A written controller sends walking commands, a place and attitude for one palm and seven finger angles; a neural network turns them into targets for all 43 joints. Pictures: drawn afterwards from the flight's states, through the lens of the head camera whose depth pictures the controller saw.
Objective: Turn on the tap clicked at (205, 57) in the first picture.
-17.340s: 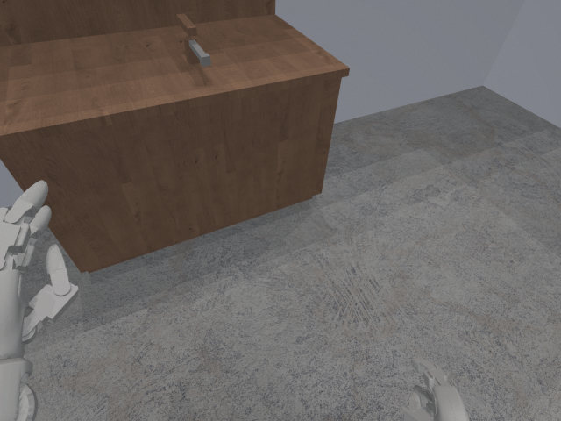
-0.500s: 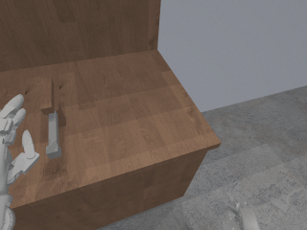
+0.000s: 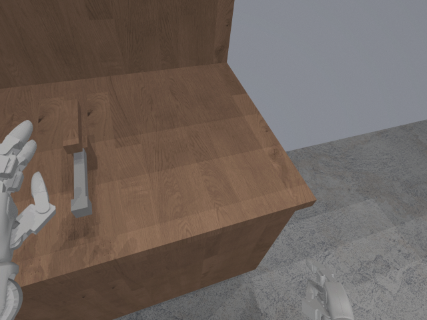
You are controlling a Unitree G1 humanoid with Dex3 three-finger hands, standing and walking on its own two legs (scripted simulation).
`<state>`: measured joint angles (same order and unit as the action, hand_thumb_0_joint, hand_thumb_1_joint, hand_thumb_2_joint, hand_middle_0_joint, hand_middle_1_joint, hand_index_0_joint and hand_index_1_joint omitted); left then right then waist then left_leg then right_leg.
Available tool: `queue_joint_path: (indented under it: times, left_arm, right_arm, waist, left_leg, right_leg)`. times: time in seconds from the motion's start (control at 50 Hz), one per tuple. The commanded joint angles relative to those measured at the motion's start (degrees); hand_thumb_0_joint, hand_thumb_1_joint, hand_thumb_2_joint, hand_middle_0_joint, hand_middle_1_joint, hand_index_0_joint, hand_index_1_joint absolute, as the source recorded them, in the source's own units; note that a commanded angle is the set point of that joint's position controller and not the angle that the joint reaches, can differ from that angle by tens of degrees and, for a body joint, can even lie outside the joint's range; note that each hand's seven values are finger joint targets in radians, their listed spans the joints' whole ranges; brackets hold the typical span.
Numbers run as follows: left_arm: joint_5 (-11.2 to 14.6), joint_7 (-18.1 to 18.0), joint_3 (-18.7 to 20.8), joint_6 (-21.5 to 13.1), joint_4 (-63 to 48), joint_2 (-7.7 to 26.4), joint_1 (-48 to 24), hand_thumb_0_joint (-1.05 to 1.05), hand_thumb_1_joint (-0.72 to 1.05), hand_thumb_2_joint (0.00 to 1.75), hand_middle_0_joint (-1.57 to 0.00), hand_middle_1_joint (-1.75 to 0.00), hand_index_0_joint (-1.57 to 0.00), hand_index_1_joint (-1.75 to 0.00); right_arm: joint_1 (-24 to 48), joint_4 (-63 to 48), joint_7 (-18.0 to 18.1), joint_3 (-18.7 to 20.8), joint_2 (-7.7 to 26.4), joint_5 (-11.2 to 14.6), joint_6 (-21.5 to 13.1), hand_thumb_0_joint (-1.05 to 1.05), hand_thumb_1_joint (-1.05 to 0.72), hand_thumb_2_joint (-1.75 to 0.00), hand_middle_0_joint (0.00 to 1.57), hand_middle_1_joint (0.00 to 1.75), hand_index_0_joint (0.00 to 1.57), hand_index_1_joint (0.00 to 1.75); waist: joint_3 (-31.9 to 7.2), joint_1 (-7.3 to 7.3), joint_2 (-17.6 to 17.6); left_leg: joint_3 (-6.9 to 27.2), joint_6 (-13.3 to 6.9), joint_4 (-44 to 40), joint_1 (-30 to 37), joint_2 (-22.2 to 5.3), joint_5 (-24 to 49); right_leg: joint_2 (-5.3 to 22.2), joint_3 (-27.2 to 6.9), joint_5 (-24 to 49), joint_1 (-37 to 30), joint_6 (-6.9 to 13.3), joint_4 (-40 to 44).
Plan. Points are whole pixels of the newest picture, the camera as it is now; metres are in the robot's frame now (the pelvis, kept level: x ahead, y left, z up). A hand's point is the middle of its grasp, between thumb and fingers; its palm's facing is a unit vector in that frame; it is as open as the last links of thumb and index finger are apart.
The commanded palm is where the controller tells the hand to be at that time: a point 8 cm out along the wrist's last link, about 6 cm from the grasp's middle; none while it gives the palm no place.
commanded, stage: shuffle to correct the standing spot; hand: left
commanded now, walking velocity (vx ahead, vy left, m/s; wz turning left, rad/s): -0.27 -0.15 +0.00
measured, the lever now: (81, 207) +0.29 +0.28 +0.02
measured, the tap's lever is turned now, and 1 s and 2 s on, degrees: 0 0 0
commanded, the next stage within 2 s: come to a stop and stand still in 0.40 s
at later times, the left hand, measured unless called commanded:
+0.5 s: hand (88, 256) +0.16 +0.18 +0.15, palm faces +0.32 -0.83 -0.45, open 7.5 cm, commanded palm +0.10 +0.22 +0.17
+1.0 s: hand (84, 317) +0.11 +0.17 +0.13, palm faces +0.38 -0.87 -0.33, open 7.5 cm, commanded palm +0.04 +0.21 +0.17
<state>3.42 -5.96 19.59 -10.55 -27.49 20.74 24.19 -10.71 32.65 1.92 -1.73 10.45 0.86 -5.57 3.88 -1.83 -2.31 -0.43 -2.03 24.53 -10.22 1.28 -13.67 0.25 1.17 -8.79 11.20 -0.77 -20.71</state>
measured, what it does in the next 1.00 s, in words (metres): walks backwards: left foot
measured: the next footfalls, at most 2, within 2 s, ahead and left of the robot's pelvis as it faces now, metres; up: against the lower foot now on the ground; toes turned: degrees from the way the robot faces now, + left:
left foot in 0.58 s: -0.03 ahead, +0.05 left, +0.00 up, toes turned +0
right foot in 1.16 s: -0.06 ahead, -0.17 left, +0.00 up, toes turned +0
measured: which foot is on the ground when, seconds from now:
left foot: down 0.00-0.32, up 0.34-0.56, down 0.58-1.00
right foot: down 0.00-0.98, up 1.00-1.00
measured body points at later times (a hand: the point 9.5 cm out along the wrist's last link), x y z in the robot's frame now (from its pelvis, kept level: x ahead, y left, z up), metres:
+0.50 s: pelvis -0.05 -0.06 -0.01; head +0.02 -0.04 +0.44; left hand +0.14 +0.22 +0.18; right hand +0.13 -0.30 -0.10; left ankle -0.10 +0.06 -0.71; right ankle +0.02 -0.13 -0.74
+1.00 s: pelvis -0.11 -0.08 -0.01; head -0.10 -0.06 +0.44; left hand +0.08 +0.21 +0.15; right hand +0.06 -0.30 -0.09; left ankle -0.13 +0.02 -0.75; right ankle -0.03 -0.16 -0.74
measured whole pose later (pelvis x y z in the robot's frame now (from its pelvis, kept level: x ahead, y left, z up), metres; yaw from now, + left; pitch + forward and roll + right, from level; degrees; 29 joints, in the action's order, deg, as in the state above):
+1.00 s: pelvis -0.11 -0.08 -0.01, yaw +2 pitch -2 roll +0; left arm 1.9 -6.3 18.0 -8.1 -25.5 19.0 24.6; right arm -12.4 35.2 1.6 -1.2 10.6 0.5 -5.5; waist 2.4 0.3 -3.3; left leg -2.6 -2.1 31.5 -10.6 0.8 -19.2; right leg -1.8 2.9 -14.9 20.7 2.5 -32.9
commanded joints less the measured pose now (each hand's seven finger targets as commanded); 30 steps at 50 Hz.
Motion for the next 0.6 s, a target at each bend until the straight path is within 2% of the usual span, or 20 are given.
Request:
queue_joint_path:
  times: [0.0,0.06,0.1,0.14,0.16,0.18,0.22,0.26,0.28,0.3,0.32,0.34,0.36,0.4,0.44,0.48,0.52,0.54,0.56,0.58]
  left_arm:
    - [0.37,-0.57,6.82,-5.09,-14.66,9.89,-4.03,0.00,0.90,0.90,-0.20,-0.30,-0.20,-0.30]
    - [0.62,0.08,5.94,-5.31,-15.26,8.54,-1.82,0.00,0.90,0.90,-0.20,-0.30,-0.20,-0.30]
    - [0.45,0.31,7.46,-5.96,-16.23,9.61,-0.82,0.00,0.90,0.90,-0.20,-0.30,-0.20,-0.30]
    - [0.40,0.43,8.92,-6.32,-16.42,10.36,0.51,0.00,0.90,0.90,-0.20,-0.30,-0.20,-0.30]
    - [0.58,0.90,7.51,-6.37,-15.70,9.06,0.90,0.00,0.90,0.90,-0.20,-0.30,-0.20,-0.30]
    - [0.56,0.96,8.83,-6.82,-17.28,10.19,0.53,0.00,0.90,0.90,-0.20,-0.30,-0.20,-0.30]
    - [0.88,1.23,10.09,-7.14,-16.87,10.71,1.71,0.00,0.90,0.90,-0.20,-0.30,-0.20,-0.30]
    - [1.38,1.22,9.82,-7.06,-16.68,10.31,2.61,0.00,0.90,0.90,-0.20,-0.30,-0.20,-0.30]
    - [1.56,1.04,10.82,-7.35,-17.71,11.53,1.75,0.00,0.90,0.90,-0.20,-0.30,-0.20,-0.30]
    - [1.70,0.79,10.89,-7.40,-16.55,11.40,2.51,0.00,0.90,0.90,-0.20,-0.30,-0.20,-0.30]
    - [1.54,0.36,11.85,-7.52,-16.53,12.32,3.11,0.00,0.90,0.90,-0.20,-0.30,-0.20,-0.30]
    - [1.47,-0.40,12.52,-6.94,-16.22,12.53,4.47,0.00,0.90,0.90,-0.20,-0.30,-0.20,-0.30]
    - [1.58,-0.49,10.84,-6.68,-16.14,11.02,5.12,0.00,0.90,0.90,-0.20,-0.30,-0.20,-0.30]
    - [1.20,-1.09,12.43,-6.33,-17.02,12.14,6.44,0.00,0.90,0.90,-0.20,-0.30,-0.20,-0.30]
    - [1.01,-1.83,12.99,-6.16,-16.60,12.70,8.62,0.00,0.90,0.90,-0.20,-0.30,-0.20,-0.30]
    - [0.81,-1.85,12.60,-7.18,-18.83,12.61,8.71,0.00,0.90,0.90,-0.20,-0.30,-0.20,-0.30]
    - [1.10,-2.08,11.50,-7.62,-20.33,12.59,7.17,0.00,0.90,0.90,-0.20,-0.30,-0.20,-0.30]
    - [1.39,-2.69,11.32,-7.59,-21.20,12.85,6.75,0.00,0.90,0.90,-0.20,-0.30,-0.20,-0.30]
    - [1.25,-2.81,10.76,-7.86,-21.80,12.31,5.02,0.00,0.90,0.90,-0.20,-0.30,-0.20,-0.30]
    - [1.10,-2.91,11.84,-7.62,-22.15,13.37,4.22,0.00,0.90,0.90,-0.20,-0.30,-0.20,-0.30]
  right_arm:
    - [4.17,-9.68,0.14,3.85,7.79,-0.03,-3.03,0.00,-0.90,-0.90,0.20,0.30,0.20,0.30]
    - [3.94,-9.53,-0.48,3.89,7.45,-0.41,-2.98,0.00,-0.90,-0.90,0.20,0.30,0.20,0.30]
    - [3.33,-9.70,-0.76,4.50,7.40,-0.92,-3.41,0.00,-0.90,-0.90,0.20,0.30,0.20,0.30]
    - [3.86,-9.53,-1.07,4.51,6.93,-0.89,-3.88,0.00,-0.90,-0.90,0.20,0.30,0.20,0.30]
    - [3.45,-9.61,-1.19,4.34,7.21,-1.37,-3.49,0.00,-0.90,-0.90,0.20,0.30,0.20,0.30]
    - [3.18,-10.14,-1.06,5.08,7.28,-1.20,-3.93,0.00,-0.90,-0.90,0.20,0.30,0.20,0.30]
    - [3.21,-10.37,-0.95,5.24,7.29,-1.05,-4.07,0.00,-0.90,-0.90,0.20,0.30,0.20,0.30]
    - [3.24,-10.16,-0.76,5.11,7.13,-1.04,-3.58,0.00,-0.90,-0.90,0.20,0.30,0.20,0.30]
    - [2.30,-10.11,-0.38,5.89,6.93,-0.75,-4.10,0.00,-0.90,-0.90,0.20,0.30,0.20,0.30]
    - [1.16,-9.13,-0.35,5.98,6.56,-0.99,-4.07,0.00,-0.90,-0.90,0.20,0.30,0.20,0.30]
    - [1.29,-8.76,-0.22,6.35,6.29,-0.83,-4.09,0.00,-0.90,-0.90,0.20,0.30,0.20,0.30]
    - [2.19,-8.01,-0.13,6.21,5.85,-0.60,-3.68,0.00,-0.90,-0.90,0.20,0.30,0.20,0.30]
    - [2.79,-8.00,-0.16,5.81,5.14,-0.95,-3.06,0.00,-0.90,-0.90,0.20,0.30,0.20,0.30]
    - [4.13,-7.93,0.41,5.11,4.59,-1.26,-3.25,0.00,-0.90,-0.90,0.20,0.30,0.20,0.30]
    - [5.72,-7.05,0.97,4.30,4.38,-1.26,-2.92,0.00,-0.90,-0.90,0.20,0.30,0.20,0.30]
    - [2.22,-6.84,1.65,4.54,4.55,-1.66,-2.78,0.00,-0.90,-0.90,0.20,0.30,0.20,0.30]
    - [0.55,-7.54,2.16,5.02,6.16,-1.29,-3.16,0.00,-0.90,-0.90,0.20,0.30,0.20,0.30]
    - [2.02,-7.58,2.34,5.19,6.80,-0.70,-3.70,0.00,-0.90,-0.90,0.20,0.30,0.20,0.30]
    - [1.68,-7.81,2.35,5.34,7.80,-0.64,-3.93,0.00,-0.90,-0.90,0.20,0.30,0.20,0.30]
    - [2.01,-8.24,2.26,5.83,8.51,-0.01,-4.35,0.00,-0.90,-0.90,0.20,0.30,0.20,0.30]
  waist:
    - [-10.31,0.07,10.04]
    - [-11.09,0.32,11.37]
    - [-11.20,0.15,12.31]
    - [-11.14,0.16,11.90]
    - [-10.91,0.38,10.99]
    - [-11.00,0.17,10.61]
    - [-11.67,0.05,8.28]
    - [-12.97,0.60,3.55]
    - [-12.84,1.00,0.19]
    - [-13.66,1.57,-3.37]
    - [-13.97,1.08,-5.87]
    - [-14.40,0.80,-5.50]
    - [-14.33,0.27,-6.32]
    - [-14.50,0.02,-5.46]
    - [-15.38,0.11,-3.06]
    - [-18.14,0.90,-2.27]
    - [-19.47,1.59,2.31]
    - [-18.61,1.50,5.96]
    - [-17.37,0.83,10.00]
    - [-15.90,0.07,12.49]
  left_leg:
    - [5.30,3.13,-5.02,-2.02,-8.85,24.26]
    - [5.97,2.95,-5.30,-0.19,-11.42,29.81]
    - [7.04,2.14,-3.46,0.21,-14.25,33.28]
    - [6.58,1.81,-1.27,1.06,-15.07,36.10]
    - [6.88,1.16,-0.70,-1.00,-15.11,34.08]
    - [7.26,0.93,1.25,-2.70,-15.58,32.54]
    - [6.25,0.67,3.99,-6.86,-14.27,24.51]
    - [3.62,1.80,8.35,-7.40,-9.48,14.46]
    - [1.81,2.61,12.61,-6.52,-6.14,7.25]
    - [-0.08,3.27,16.20,-6.26,-2.77,-1.76]
    - [0.32,3.30,22.46,-7.11,-0.78,-9.84]
    - [2.04,3.24,28.03,-8.82,-0.49,-12.76]
    - [2.73,2.87,30.93,-12.57,-1.26,-15.10]
    - [1.89,3.25,28.78,-15.98,-1.79,-16.57]
    - [0.97,3.20,19.02,-15.02,-2.61,-15.94]
    - [-2.35,2.77,7.16,-9.24,-1.91,-9.94]
    - [-3.45,1.63,-2.14,0.01,-3.00,1.85]
    - [0.04,0.21,-4.10,2.99,-7.42,5.55]
    - [4.67,-1.94,-6.78,2.44,-12.74,8.24]
    - [6.77,-3.48,-6.22,2.23,-16.84,11.82]
  right_leg:
    - [0.77,-0.79,9.50,-6.57,0.73,-4.43]
    - [0.30,0.07,0.79,-2.72,0.78,-8.09]
    - [0.87,-0.24,-2.50,-0.73,1.21,-8.77]
    - [1.09,-0.04,-1.17,0.47,1.72,-8.29]
    - [1.17,-0.21,-0.64,-0.52,1.53,-7.72]
    - [1.84,-0.59,2.61,-1.77,2.17,-7.46]
    - [3.15,-2.09,9.79,-4.25,2.94,-7.18]
    - [5.80,-6.17,18.00,-2.63,4.58,-4.58]
    - [8.95,-9.62,21.61,0.62,6.16,-2.24]
    - [12.54,-12.58,19.46,2.95,7.59,1.00]
    - [15.90,-15.89,15.77,5.09,9.23,4.11]
    - [18.11,-18.96,13.87,5.46,11.44,5.49]
    - [18.98,-17.24,9.62,2.94,12.09,5.39]
    - [17.79,-15.00,11.81,-0.53,12.60,3.43]
    - [16.38,-13.57,17.60,-2.97,11.88,1.08]
    - [13.48,-9.57,17.78,-4.42,9.06,-0.60]
    - [9.92,-7.07,10.97,-2.05,4.83,-3.55]
    - [8.16,-6.81,8.06,-0.23,3.36,-6.02]
    - [4.78,-4.06,2.73,0.96,0.97,-9.31]
    - [2.48,-2.13,-4.89,3.39,-0.75,-13.60]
